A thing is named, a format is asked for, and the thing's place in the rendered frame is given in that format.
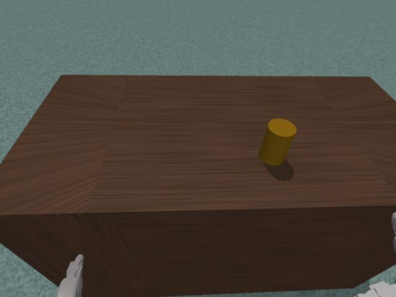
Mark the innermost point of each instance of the left robot hand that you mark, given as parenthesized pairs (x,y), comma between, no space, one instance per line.
(71,286)

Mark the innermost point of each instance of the can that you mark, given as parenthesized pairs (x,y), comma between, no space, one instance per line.
(277,140)

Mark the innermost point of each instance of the right robot hand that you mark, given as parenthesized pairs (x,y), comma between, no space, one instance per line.
(383,289)

